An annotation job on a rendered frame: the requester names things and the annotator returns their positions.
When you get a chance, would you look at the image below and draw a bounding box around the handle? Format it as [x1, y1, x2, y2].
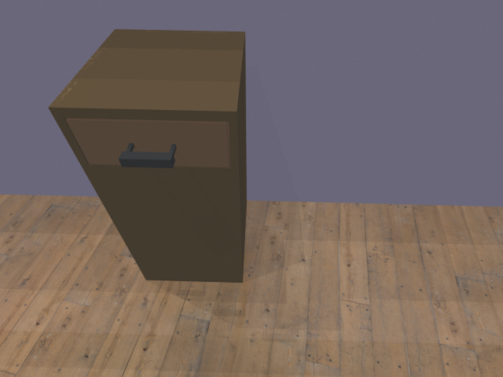
[119, 143, 177, 168]

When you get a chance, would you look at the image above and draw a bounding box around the cabinet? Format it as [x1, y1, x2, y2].
[48, 29, 247, 283]

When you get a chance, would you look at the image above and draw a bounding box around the drawer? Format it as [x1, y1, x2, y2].
[66, 118, 230, 167]

